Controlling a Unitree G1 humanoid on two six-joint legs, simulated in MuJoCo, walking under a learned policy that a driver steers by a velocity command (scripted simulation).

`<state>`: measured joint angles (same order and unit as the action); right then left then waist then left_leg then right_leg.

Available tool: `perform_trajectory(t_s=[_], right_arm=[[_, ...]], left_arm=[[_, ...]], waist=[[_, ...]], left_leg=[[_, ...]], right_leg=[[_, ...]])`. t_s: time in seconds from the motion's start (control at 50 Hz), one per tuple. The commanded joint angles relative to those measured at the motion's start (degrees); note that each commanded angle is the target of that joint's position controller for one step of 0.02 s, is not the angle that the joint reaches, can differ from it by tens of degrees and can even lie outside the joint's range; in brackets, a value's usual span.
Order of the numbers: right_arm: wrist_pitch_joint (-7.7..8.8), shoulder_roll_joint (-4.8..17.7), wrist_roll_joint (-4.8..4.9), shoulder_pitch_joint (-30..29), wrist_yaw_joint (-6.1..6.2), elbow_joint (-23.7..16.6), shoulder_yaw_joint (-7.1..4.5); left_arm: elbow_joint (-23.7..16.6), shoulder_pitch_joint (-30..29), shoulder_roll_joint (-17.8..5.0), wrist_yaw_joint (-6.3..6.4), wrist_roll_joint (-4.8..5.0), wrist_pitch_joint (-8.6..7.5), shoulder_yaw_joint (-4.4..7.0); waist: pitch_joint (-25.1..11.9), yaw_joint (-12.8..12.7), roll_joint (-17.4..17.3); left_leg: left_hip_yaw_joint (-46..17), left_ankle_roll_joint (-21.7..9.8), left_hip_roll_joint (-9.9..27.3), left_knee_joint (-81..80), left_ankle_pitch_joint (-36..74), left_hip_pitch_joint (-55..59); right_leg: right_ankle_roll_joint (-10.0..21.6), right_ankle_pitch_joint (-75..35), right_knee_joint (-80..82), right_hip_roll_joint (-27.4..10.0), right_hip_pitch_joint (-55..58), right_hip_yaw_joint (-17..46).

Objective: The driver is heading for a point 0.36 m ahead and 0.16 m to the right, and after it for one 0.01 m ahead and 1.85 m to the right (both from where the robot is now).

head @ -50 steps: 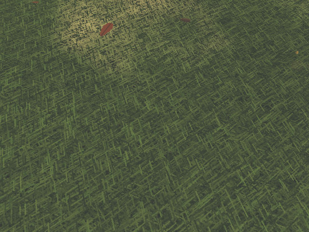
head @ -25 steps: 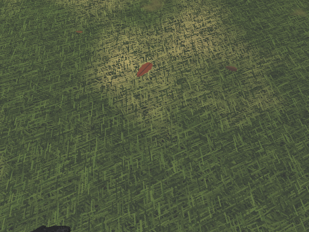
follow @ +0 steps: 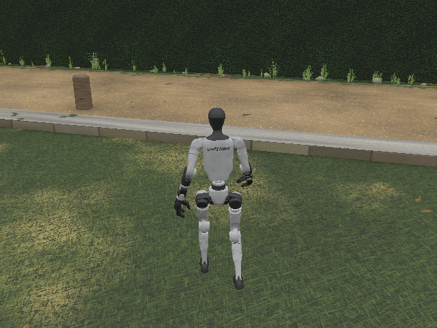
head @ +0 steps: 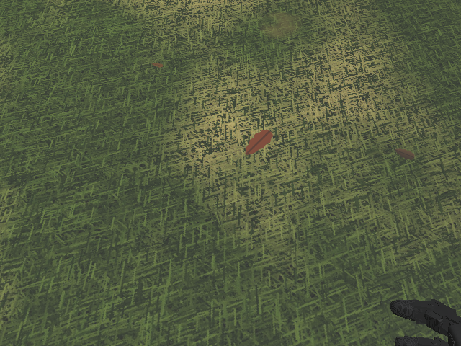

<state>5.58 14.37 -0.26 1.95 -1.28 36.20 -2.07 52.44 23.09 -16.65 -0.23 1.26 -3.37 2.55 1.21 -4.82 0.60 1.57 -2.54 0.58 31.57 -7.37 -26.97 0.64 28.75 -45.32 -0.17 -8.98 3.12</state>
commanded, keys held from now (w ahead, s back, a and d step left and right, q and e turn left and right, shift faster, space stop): w+e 0.34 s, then e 0.66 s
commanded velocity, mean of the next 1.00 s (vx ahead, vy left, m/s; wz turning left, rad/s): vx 0.28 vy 0.00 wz -0.52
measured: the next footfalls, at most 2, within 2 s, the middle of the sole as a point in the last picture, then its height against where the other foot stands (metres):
right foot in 0.46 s outside the picture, level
left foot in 0.96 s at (251, 329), level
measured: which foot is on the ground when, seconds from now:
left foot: down 0.00-0.46, up 0.48-0.94, down 0.96-1.00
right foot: up 0.00-0.44, down 0.46-0.96, up 0.98-1.00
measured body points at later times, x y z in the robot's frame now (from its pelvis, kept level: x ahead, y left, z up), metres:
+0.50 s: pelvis +0.25 -0.06 -0.01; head +0.29 -0.08 +0.44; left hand +0.52 +0.13 -0.10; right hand +0.22 -0.35 -0.14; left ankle +0.10 +0.12 -0.68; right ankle +0.34 -0.16 -0.73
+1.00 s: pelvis +0.37 -0.06 +0.01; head +0.40 -0.06 +0.45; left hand +0.67 +0.09 -0.09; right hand +0.35 -0.38 -0.08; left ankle +0.47 +0.03 -0.73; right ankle +0.33 -0.16 -0.71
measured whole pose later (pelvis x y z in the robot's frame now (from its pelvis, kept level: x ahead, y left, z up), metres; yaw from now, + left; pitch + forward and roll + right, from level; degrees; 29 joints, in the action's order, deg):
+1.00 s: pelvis +0.37 -0.06 +0.01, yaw -34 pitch +2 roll +0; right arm 1.6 16.1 -1.5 8.4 1.0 40.8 -3.2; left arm 36.0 9.0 -18.6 1.4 0.8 2.7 4.8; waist 0.6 -0.8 2.1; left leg -3.4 0.6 -1.2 30.9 -12.3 -20.4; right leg 1.3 24.1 -42.5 8.4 -24.5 11.1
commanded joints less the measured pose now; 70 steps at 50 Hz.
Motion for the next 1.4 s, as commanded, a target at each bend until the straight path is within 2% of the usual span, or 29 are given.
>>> perform_trajectory(t_s=[0.02,0.04,0.08,0.14,0.28,0.38,0.42,0.46,0.48,0.5,0.52,0.54,0.56,0.64,0.76,0.88,0.94,0.96,0.98,1.0,1.02,1.06,1.1,1.18,1.28,1.34,1.36,1.38,1.4], right_arm=[[-0.45,9.5,0.16,19.9,0.91,1.9,-3.57],[-0.29,7.9,0.07,16.2,0.80,1.9,-2.98],[0.35,5.5,-0.39,11.4,0.43,2.3,-2.38],[1.47,6.2,-0.47,9.7,0.57,3.8,-3.05],[0.83,9.8,-0.24,12.3,1.96,6.9,-4.29],[-1.33,12.1,1.11,14.4,2.42,8.7,-5.14],[-2.48,13.8,1.76,13.3,3.12,8.2,-5.56],[-2.75,12.5,2.05,13.1,3.35,7.6,-4.92],[-2.04,5.1,-1.84,17.5,2.81,5.7,-2.71],[-0.79,5.8,-1.04,21.4,2.05,4.5,-1.73],[-0.28,10.8,1.06,14.6,1.76,4.5,-2.97],[-0.27,10.3,1.74,10.7,2.05,2.8,-2.69],[-0.72,9.7,0.70,10.2,2.87,3.7,-2.67],[-3.47,9.2,-0.33,12.5,3.72,3.6,-2.97],[-4.70,7.7,-0.37,7.4,3.83,2.3,-2.27],[-3.57,8.2,0.24,4.0,2.77,0.6,-2.54],[-2.56,9.4,0.16,8.6,2.17,1.7,-3.44],[-2.80,13.4,-0.85,9.1,2.52,1.1,-4.33],[-3.62,16.6,-2.69,8.4,2.49,1.7,-5.12],[-3.53,13.3,-2.41,7.8,2.57,0.4,-4.56],[-3.61,10.4,-1.86,6.1,2.88,-0.3,-3.78],[-4.07,8.7,-0.36,3.5,3.20,-0.8,-3.32],[-4.75,9.0,-0.51,4.3,3.57,-0.5,-3.33],[-5.83,11.2,-0.67,6.4,3.92,0.1,-4.39],[-5.87,13.5,0.73,5.7,2.87,0.7,-5.37],[-5.64,11.6,1.96,6.7,2.66,2.1,-5.02],[-5.54,8.8,0.44,8.8,2.34,2.3,-4.32],[-5.34,6.4,-1.97,6.0,2.42,-1.5,-3.10],[-5.05,9.2,-0.98,0.8,2.99,-2.2,-3.98]], left_arm=[[-6.4,-2.9,-8.3,-0.04,1.66,-2.20,1.52],[-6.7,-5.2,-7.5,0.17,1.19,-1.92,1.55],[-6.7,-5.1,-5.8,0.22,0.44,-0.55,1.92],[-7.6,-5.4,-2.9,0.13,0.49,1.26,1.69],[-11.9,-16.5,-1.2,-1.83,-0.17,1.07,0.94],[-16.1,-22.5,-2.4,-3.32,-0.55,1.12,1.23],[-16.0,-17.6,-4.6,-3.64,-0.85,1.09,2.54],[-12.6,-3.1,-10.6,-2.40,-0.90,1.21,5.68],[-12.5,-2.1,-17.1,-0.88,-1.04,1.85,6.67],[-16.1,-4.0,-18.1,-1.37,-1.91,1.35,6.24],[-17.0,-4.3,-14.2,-1.84,-1.68,1.32,5.39],[-16.8,-7.3,-11.8,-1.78,-0.87,1.02,4.80],[-16.9,-10.2,-9.8,-1.48,-0.10,1.02,4.30],[-18.3,-14.6,-9.2,-0.46,-1.72,1.71,4.15],[-18.7,-14.8,-10.4,1.69,-0.58,3.91,4.57],[-19.4,-14.1,-9.9,1.74,-0.71,5.22,4.44],[-20.2,-15.1,-8.3,1.93,0.13,5.78,3.86],[-20.5,-12.4,-5.2,1.89,-0.54,5.84,3.01],[-22.3,-11.6,-5.9,1.73,-0.16,5.32,3.30],[-21.3,-10.5,-11.0,1.50,-1.14,4.71,4.74],[-19.8,-10.2,-12.6,1.35,-0.41,4.97,5.60],[-18.6,-9.7,-10.4,1.76,-0.29,6.45,5.40],[-19.5,-11.5,-7.2,1.39,0.22,6.98,4.43],[-22.2,-16.0,-5.0,0.67,0.11,6.76,3.41],[-22.8,-15.1,-6.2,-0.56,0.03,7.13,3.86],[-20.9,-9.5,-6.8,-0.65,-0.15,7.14,4.87],[-21.0,-7.4,-11.3,0.06,-0.11,6.87,6.19],[-22.7,-7.9,-17.8,0.52,-1.32,6.34,7.09],[-22.4,-5.8,-14.8,0.07,-3.00,4.89,6.37]], waist=[[-12.5,11.2,-9.8],[-8.5,9.4,-6.6],[-3.5,5.9,-7.2],[-1.1,3.9,-5.7],[2.3,6.8,-2.9],[4.1,7.8,-3.3],[-0.5,4.6,-5.9],[-8.7,-2.9,-2.6],[-13.8,1.9,13.5],[-27.3,3.1,14.6],[-26.7,-1.0,3.8],[-19.0,0.2,2.5],[-13.0,2.3,-1.5],[-9.5,7.0,2.0],[-10.4,5.6,4.4],[-7.9,3.9,8.3],[-8.0,6.5,7.8],[-9.8,4.6,-1.8],[-6.3,2.4,-18.5],[-7.1,3.7,-14.8],[-6.7,3.5,-10.0],[-4.8,3.2,-7.3],[-3.8,4.1,-8.4],[-6.0,6.9,-11.6],[-6.4,6.8,-12.8],[-6.6,3.8,-9.1],[-7.0,4.3,2.4],[-6.1,4.8,18.7],[-9.9,-0.2,12.4]], left_leg=[[-29.8,-11.3,21.4,-13.1,-8.9,40.8],[-23.6,-9.9,18.8,-15.0,-5.3,33.5],[-14.9,-8.6,15.4,-19.6,-0.3,23.0],[-7.8,-9.2,15.2,-23.4,6.5,18.1],[5.2,-7.2,13.9,-24.7,10.4,20.7],[8.9,-5.1,16.0,-18.1,24.1,29.2],[10.1,-3.2,15.2,-7.6,44.2,30.6],[12.1,1.7,10.3,15.5,37.3,21.6],[11.1,5.5,3.9,35.7,-17.1,2.1],[-1.5,7.4,-4.2,51.9,-35.6,-10.1],[-7.7,6.2,-0.9,52.8,-30.9,-12.0],[-6.7,5.3,0.9,48.8,-25.6,-14.4],[-6.3,5.6,3.1,44.7,-21.8,-13.8],[-5.9,6.4,3.2,35.4,-17.3,-3.8],[-6.7,8.1,0.6,21.0,-7.9,-2.7],[-7.6,6.9,-2.0,7.5,-10.0,1.5],[-7.7,3.9,0.5,-9.7,0.8,12.6],[-16.9,-0.4,12.4,-11.3,8.4,19.6],[-30.4,-10.5,21.9,-13.4,20.7,20.7],[-32.1,-14.3,24.7,-12.8,22.8,20.3],[-25.4,-12.3,21.3,-11.4,21.7,19.5],[-16.7,-8.5,15.9,-10.3,18.6,19.3],[-11.0,-8.2,13.2,-11.5,18.6,18.7],[-7.5,-9.4,14.8,-11.5,18.1,22.8],[-5.1,-8.8,17.3,-10.2,15.7,20.9],[-0.3,-2.9,14.9,-2.0,8.1,15.0],[5.4,2.5,10.1,10.3,-4.9,4.5],[5.9,7.4,1.5,25.0,-30.9,-12.5],[-3.5,7.2,0.8,34.6,-32.5,-12.7]], right_leg=[[0.8,-0.9,-28.0,-2.8,-36.6,3.5],[0.5,-5.6,-26.3,-5.0,-34.7,2.5],[-0.1,-10.8,-22.3,-7.4,-29.8,2.8],[-1.1,-14.7,-19.9,-7.9,-28.6,2.7],[-0.7,-31.8,0.4,-6.8,-29.1,-0.9],[2.1,-25.5,8.4,-4.4,-29.2,-5.4],[4.0,-20.7,9.1,0.1,-20.9,-9.0],[7.6,-34.0,16.9,3.1,1.6,-7.1],[13.1,-63.1,11.2,-11.0,19.5,11.1],[26.4,-59.7,17.1,-23.0,30.7,37.9],[23.4,-58.3,20.0,-20.1,28.0,31.7],[20.7,-54.6,20.6,-17.3,21.1,24.4],[18.2,-51.8,21.7,-14.4,12.9,20.1],[16.8,-52.4,25.5,-10.8,-4.8,14.7],[13.4,-35.2,25.3,-7.3,-7.2,15.2],[11.7,-27.4,22.3,-6.8,-5.1,22.6],[7.6,-26.7,16.4,-3.3,-6.4,23.3],[4.3,-10.3,6.3,1.5,-12.3,17.1],[0.8,7.7,-3.9,10.1,-24.9,5.8],[-1.8,8.4,-17.1,5.8,-27.0,6.0],[-2.8,4.5,-21.9,4.6,-26.8,5.9],[-4.9,-1.4,-25.8,3.2,-28.1,4.3],[-6.0,-4.7,-22.8,2.6,-27.3,1.1],[-6.4,-5.3,-10.1,-0.2,-23.6,-1.9],[-3.6,-7.5,4.1,-0.4,-14.0,-5.9],[1.0,-20.1,20.7,1.9,-1.1,-6.7],[4.5,-35.6,24.0,-6.0,8.3,5.5],[16.0,-51.2,23.7,-20.8,11.6,26.2],[20.8,-47.4,25.2,-22.0,8.3,27.5]])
